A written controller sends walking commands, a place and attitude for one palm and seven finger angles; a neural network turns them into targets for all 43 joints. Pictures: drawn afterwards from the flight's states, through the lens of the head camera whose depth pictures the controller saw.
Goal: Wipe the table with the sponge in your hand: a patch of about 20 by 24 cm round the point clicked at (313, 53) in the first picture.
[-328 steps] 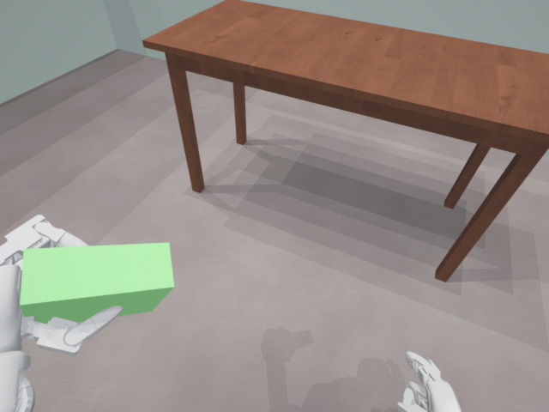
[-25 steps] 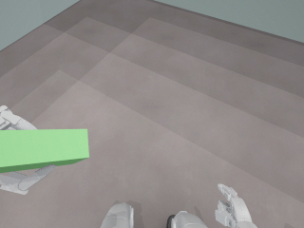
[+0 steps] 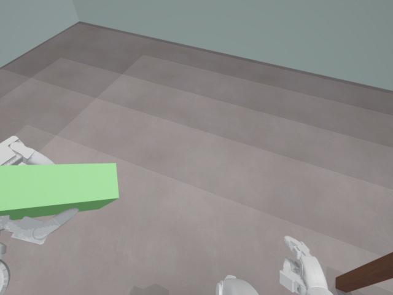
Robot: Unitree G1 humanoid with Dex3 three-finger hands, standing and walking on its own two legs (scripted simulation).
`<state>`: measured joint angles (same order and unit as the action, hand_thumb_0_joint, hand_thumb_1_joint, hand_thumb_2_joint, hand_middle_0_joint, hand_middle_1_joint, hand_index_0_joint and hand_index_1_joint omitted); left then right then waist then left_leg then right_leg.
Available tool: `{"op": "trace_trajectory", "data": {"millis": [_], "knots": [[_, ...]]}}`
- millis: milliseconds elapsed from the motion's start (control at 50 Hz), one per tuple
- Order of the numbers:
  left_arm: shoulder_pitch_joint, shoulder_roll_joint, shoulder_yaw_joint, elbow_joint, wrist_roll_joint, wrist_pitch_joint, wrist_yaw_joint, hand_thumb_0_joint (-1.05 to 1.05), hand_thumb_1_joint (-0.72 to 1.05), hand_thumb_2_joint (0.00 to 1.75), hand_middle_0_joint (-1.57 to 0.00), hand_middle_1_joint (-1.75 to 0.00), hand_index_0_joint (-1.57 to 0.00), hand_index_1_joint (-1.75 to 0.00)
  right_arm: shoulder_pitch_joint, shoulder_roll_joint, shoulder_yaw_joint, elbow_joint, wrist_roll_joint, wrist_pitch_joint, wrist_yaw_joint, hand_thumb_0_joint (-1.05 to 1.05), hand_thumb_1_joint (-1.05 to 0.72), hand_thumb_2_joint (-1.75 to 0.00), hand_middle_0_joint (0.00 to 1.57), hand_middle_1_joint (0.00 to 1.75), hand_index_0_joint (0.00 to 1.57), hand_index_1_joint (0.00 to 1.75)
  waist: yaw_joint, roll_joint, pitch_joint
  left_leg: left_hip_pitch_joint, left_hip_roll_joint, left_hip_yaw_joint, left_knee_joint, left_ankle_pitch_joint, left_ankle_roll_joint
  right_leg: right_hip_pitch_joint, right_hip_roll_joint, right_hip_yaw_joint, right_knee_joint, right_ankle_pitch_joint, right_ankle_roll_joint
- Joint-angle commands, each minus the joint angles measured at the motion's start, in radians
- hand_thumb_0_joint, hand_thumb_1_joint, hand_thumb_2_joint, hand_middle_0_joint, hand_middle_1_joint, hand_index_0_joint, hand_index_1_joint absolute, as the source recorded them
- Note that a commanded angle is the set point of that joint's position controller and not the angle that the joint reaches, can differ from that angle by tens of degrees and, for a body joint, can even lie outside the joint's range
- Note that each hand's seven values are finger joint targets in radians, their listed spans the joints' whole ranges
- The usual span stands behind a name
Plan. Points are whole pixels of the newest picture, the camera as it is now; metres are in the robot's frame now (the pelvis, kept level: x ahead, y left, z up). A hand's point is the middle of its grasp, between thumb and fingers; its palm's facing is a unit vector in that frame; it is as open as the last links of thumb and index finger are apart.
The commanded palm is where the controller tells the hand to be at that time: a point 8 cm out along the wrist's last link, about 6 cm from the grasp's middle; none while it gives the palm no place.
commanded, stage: turn to face it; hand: left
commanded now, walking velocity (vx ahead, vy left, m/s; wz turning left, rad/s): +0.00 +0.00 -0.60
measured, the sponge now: (77, 190) +0.23 +0.21 +0.15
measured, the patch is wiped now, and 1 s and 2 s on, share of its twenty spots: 0.00 0.00 0.00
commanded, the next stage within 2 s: none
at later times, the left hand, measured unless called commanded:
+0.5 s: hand (145, 187) +0.23 +0.10 +0.18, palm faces +0.10 -0.83 -0.54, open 9.5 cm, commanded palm +0.19 +0.16 +0.19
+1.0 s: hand (257, 231) +0.19 -0.05 +0.18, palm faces -0.23 -0.79 -0.57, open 9.5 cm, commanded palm +0.17 +0.03 +0.19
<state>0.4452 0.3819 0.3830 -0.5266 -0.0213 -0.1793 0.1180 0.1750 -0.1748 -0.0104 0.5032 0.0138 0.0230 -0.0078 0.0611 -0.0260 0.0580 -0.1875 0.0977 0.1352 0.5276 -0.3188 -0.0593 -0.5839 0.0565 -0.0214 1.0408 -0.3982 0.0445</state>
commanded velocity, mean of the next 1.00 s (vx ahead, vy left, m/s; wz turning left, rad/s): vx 0.00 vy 0.00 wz -0.60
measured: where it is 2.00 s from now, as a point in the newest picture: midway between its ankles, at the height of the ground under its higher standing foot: outside the picture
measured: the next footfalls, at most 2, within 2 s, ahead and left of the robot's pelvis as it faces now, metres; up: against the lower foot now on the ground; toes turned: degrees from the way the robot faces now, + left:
right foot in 0.14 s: +0.06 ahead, -0.15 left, +0.00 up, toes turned -12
left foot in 0.54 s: +0.02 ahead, +0.08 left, +0.00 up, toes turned -14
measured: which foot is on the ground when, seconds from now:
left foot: down 0.00-0.14, up 0.16-0.52, down 0.54-0.80, up 0.82-1.00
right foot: up 0.00-0.12, down 0.14-0.54, up 0.56-0.76, down 0.78-1.00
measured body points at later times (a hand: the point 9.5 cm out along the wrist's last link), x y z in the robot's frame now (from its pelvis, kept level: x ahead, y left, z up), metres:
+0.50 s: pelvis -0.05 -0.06 +0.00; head -0.01 -0.08 +0.45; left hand +0.21 +0.15 +0.21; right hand +0.02 -0.37 -0.09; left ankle -0.03 +0.09 -0.71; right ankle +0.02 -0.14 -0.73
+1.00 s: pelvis -0.13 -0.10 +0.00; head -0.08 -0.16 +0.44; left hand +0.19 +0.00 +0.21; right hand -0.12 -0.38 -0.12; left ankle -0.06 +0.04 -0.65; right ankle -0.12 -0.18 -0.73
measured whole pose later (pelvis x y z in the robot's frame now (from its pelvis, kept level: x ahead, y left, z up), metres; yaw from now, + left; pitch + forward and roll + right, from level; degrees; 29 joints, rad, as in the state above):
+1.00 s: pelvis -0.13 -0.10 +0.00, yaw -37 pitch +1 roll +2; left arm 0.55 0.42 0.42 -0.62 -0.06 -0.20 0.13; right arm 0.11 -0.21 -0.01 0.56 0.01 0.06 0.00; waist -0.02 0.01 0.17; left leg -0.48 0.06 0.04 1.11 -0.46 -0.10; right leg -0.37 0.06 0.00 0.57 -0.20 -0.09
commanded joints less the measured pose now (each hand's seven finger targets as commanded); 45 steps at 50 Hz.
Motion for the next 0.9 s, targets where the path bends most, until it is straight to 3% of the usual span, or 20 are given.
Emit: {"op": "trace_trajectory", "data": {"millis": [0, 60, 100, 140, 160, 220, 380, 460, 500, 520, 540, 580, 620, 720, 740, 760, 780, 800, 840, 880], "knots": [[-0.124, 0.108, 0.017, -0.22, -0.005, -0.055, 0.025, 0.0, 0.1, 1.3, -1.2, -1.6, -1.2, -1.6, -0.015, -0.166, -0.044, -0.113, 0.012, -0.083, 0.001, 0.0, -0.9, -0.9, 0.2, 0.3, 0.2, 0.3, -0.053, 0.273, -0.008, -0.02, 0.287, -0.005, -0.147, 0.436, 0.117, 0.119, -0.074, -0.07, -0.182, -0.017, 0.021], [-0.17, 0.142, 0.036, -0.203, 0.004, -0.044, 0.028, 0.0, 0.1, 1.3, -1.2, -1.6, -1.2, -1.6, -0.007, -0.176, -0.046, -0.112, 0.005, -0.109, 0.0, 0.0, -0.9, -0.9, 0.2, 0.3, 0.2, 0.3, -0.055, 0.282, -0.05, 0.01, 0.263, 0.033, -0.034, 0.476, 0.078, 0.272, -0.032, -0.139, -0.385, 0.055, 0.022], [-0.174, 0.169, 0.068, -0.192, 0.005, -0.045, 0.029, 0.0, 0.1, 1.3, -1.2, -1.6, -1.2, -1.6, -0.005, -0.165, -0.047, -0.107, 0.012, -0.116, 0.006, 0.0, -0.9, -0.9, 0.2, 0.3, 0.2, 0.3, -0.042, 0.167, -0.107, -0.052, 0.212, 0.056, 0.203, 0.371, 0.041, 0.456, -0.059, -0.109, -0.558, 0.244, -0.006], [-0.091, 0.266, 0.178, -0.193, -0.009, -0.06, 0.048, 0.0, 0.1, 1.3, -1.2, -1.6, -1.2, -1.6, -0.058, -0.121, -0.029, -0.139, 0.013, -0.112, 0.002, 0.0, -0.9, -0.9, 0.2, 0.3, 0.2, 0.3, -0.015, -0.247, -0.182, -0.376, -0.006, -0.011, 0.637, -0.325, -0.033, 0.588, -0.376, 0.441, -0.625, 0.882, -0.194], [-0.028, 0.279, 0.208, -0.224, -0.035, -0.055, 0.047, 0.0, 0.1, 1.3, -1.2, -1.6, -1.2, -1.6, -0.083, -0.125, -0.044, -0.131, 0.015, -0.095, -0.001, 0.0, -0.9, -0.9, 0.2, 0.3, 0.2, 0.3, -0.01, -0.242, -0.233, -0.341, 0.013, -0.154, 0.724, -0.311, -0.031, 0.52, -0.401, 0.494, -0.656, 0.73, -0.188], [0.112, 0.258, 0.254, -0.313, -0.052, -0.078, 0.051, 0.0, 0.1, 1.3, -1.2, -1.6, -1.2, -1.6, -0.111, -0.091, -0.004, -0.102, 0.0, -0.035, 0.017, 0.0, -0.9, -0.9, 0.2, 0.3, 0.2, 0.3, -0.031, -0.022, -0.29, -0.366, 0.015, -0.163, 0.689, -0.178, -0.04, 0.563, -0.32, 0.337, -0.599, 0.542, -0.207], [0.163, 0.194, 0.214, -0.203, -0.045, -0.055, 0.06, 0.0, 0.1, 1.3, -1.2, -1.6, -1.2, -1.6, -0.095, -0.137, -0.042, -0.103, 0.007, -0.003, 0.005, 0.0, -0.9, -0.9, 0.2, 0.3, 0.2, 0.3, -0.027, -0.125, -0.214, -0.168, -0.048, -0.096, 0.271, -0.173, -0.017, 0.341, -0.274, 0.411, -0.719, 0.248, -0.212], [0.078, 0.169, 0.14, -0.224, -0.032, -0.051, 0.05, 0.0, 0.1, 1.3, -1.2, -1.6, -1.2, -1.6, -0.06, -0.154, -0.038, -0.11, 0.009, 0.001, 0.0, 0.0, -0.9, -0.9, 0.2, 0.3, 0.2, 0.3, -0.044, -0.087, -0.211, 0.002, -0.052, -0.085, -0.015, -0.094, 0.015, 0.26, -0.221, 0.412, -0.71, 0.143, -0.152], [0.01, 0.17, 0.12, -0.262, -0.026, -0.065, 0.04, 0.0, 0.1, 1.3, -1.2, -1.6, -1.2, -1.6, -0.05, -0.179, -0.048, -0.121, -0.004, -0.01, -0.013, 0.0, -0.9, -0.9, 0.2, 0.3, 0.2, 0.3, -0.052, 0.053, -0.148, 0.11, 0.089, -0.198, -0.191, -0.139, 0.094, 0.075, -0.111, 0.347, -0.58, 0.009, -0.08], [-0.022, 0.175, 0.117, -0.297, -0.019, -0.071, 0.033, 0.0, 0.1, 1.3, -1.2, -1.6, -1.2, -1.6, -0.075, -0.191, -0.054, -0.138, -0.002, -0.017, -0.021, 0.0, -0.9, -0.9, 0.2, 0.3, 0.2, 0.3, -0.037, 0.242, -0.108, 0.138, 0.252, -0.315, -0.25, -0.044, 0.154, -0.022, -0.01, 0.211, -0.349, -0.044, -0.04], [-0.029, 0.204, 0.145, -0.288, 0.002, -0.072, 0.04, 0.0, 0.1, 1.3, -1.2, -1.6, -1.2, -1.6, -0.082, -0.164, -0.046, -0.133, -0.001, -0.028, -0.027, 0.0, -0.9, -0.9, 0.2, 0.3, 0.2, 0.3, -0.026, 0.345, -0.115, 0.002, 0.379, -0.364, -0.296, -0.021, 0.221, 0.011, -0.013, 0.078, -0.018, -0.083, -0.01], [-0.036, 0.144, 0.086, -0.241, 0.007, -0.062, 0.027, 0.0, 0.1, 1.3, -1.2, -1.6, -1.2, -1.6, -0.069, -0.152, -0.053, -0.135, 0.006, -0.041, -0.018, 0.0, -0.9, -0.9, 0.2, 0.3, 0.2, 0.3, -0.037, 0.283, -0.024, -0.167, 0.356, -0.225, -0.269, 0.014, 0.225, 0.041, -0.075, 0.059, 0.198, -0.059, 0.008], [-0.118, 0.147, 0.058, -0.304, 0.005, -0.065, 0.033, 0.0, 0.1, 1.3, -1.2, -1.6, -1.2, -1.6, -0.057, -0.151, -0.047, -0.119, 0.015, -0.067, -0.012, 0.0, -0.9, -0.9, 0.2, 0.3, 0.2, 0.3, -0.03, 0.287, -0.018, -0.046, 0.307, -0.072, -0.184, 0.228, 0.166, 0.009, -0.103, -0.008, 0.039, -0.06, 0.018], [-0.132, 0.14, 0.043, -0.213, 0.006, -0.045, 0.039, 0.0, 0.1, 1.3, -1.2, -1.6, -1.2, -1.6, 0.001, -0.176, -0.049, -0.11, 0.006, -0.113, 0.003, 0.0, -0.9, -0.9, 0.2, 0.3, 0.2, 0.3, -0.051, 0.279, -0.072, -0.012, 0.251, 0.016, 0.025, 0.414, 0.068, 0.31, -0.036, -0.132, -0.434, 0.073, 0.013], [-0.146, 0.146, 0.055, -0.217, 0.002, -0.047, 0.036, 0.0, 0.1, 1.3, -1.2, -1.6, -1.2, -1.6, -0.007, -0.169, -0.045, -0.114, 0.008, -0.115, 0.008, 0.0, -0.9, -0.9, 0.2, 0.3, 0.2, 0.3, -0.044, 0.231, -0.092, -0.044, 0.234, 0.021, 0.125, 0.372, 0.053, 0.396, -0.05, -0.118, -0.526, 0.165, 0.002], [-0.145, 0.186, 0.094, -0.199, 0.006, -0.054, 0.04, 0.0, 0.1, 1.3, -1.2, -1.6, -1.2, -1.6, 0.002, -0.151, -0.043, -0.111, 0.013, -0.114, 0.01, 0.0, -0.9, -0.9, 0.2, 0.3, 0.2, 0.3, -0.047, 0.061, -0.128, -0.094, 0.166, 0.058, 0.319, 0.248, 0.018, 0.465, -0.146, 0.006, -0.607, 0.401, -0.049], [-0.113, 0.243, 0.151, -0.189, 0.0, -0.061, 0.049, 0.0, 0.1, 1.3, -1.2, -1.6, -1.2, -1.6, -0.042, -0.117, -0.028, -0.134, 0.009, -0.111, 0.004, 0.0, -0.9, -0.9, 0.2, 0.3, 0.2, 0.3, -0.029, -0.214, -0.138, -0.339, 0.024, 0.039, 0.534, -0.228, -0.027, 0.579, -0.325, 0.332, -0.614, 0.901, -0.162], [-0.047, 0.246, 0.177, -0.183, -0.033, -0.049, 0.047, 0.0, 0.1, 1.3, -1.2, -1.6, -1.2, -1.6, -0.074, -0.135, -0.047, -0.139, 0.016, -0.097, 0.0, 0.0, -0.9, -0.9, 0.2, 0.3, 0.2, 0.3, -0.021, -0.291, -0.206, -0.356, -0.012, -0.108, 0.677, -0.309, -0.034, 0.527, -0.385, 0.498, -0.651, 0.91, -0.179], [0.086, 0.238, 0.21, -0.256, -0.05, -0.058, 0.048, 0.0, 0.1, 1.3, -1.2, -1.6, -1.2, -1.6, -0.091, -0.093, -0.012, -0.126, 0.002, -0.051, 0.012, 0.0, -0.9, -0.9, 0.2, 0.3, 0.2, 0.3, -0.029, -0.078, -0.266, -0.431, 0.015, -0.184, 0.747, -0.208, -0.039, 0.645, -0.367, 0.421, -0.575, 0.815, -0.227], [0.118, 0.222, 0.221, -0.292, -0.052, -0.078, 0.053, 0.0, 0.1, 1.3, -1.2, -1.6, -1.2, -1.6, -0.111, -0.091, -0.007, -0.11, -0.003, -0.026, 0.014, 0.0, -0.9, -0.9, 0.2, 0.3, 0.2, 0.3, -0.04, -0.043, -0.277, -0.43, 0.003, -0.163, 0.707, -0.159, -0.047, 0.642, -0.322, 0.345, -0.58, 0.807, -0.216]]}}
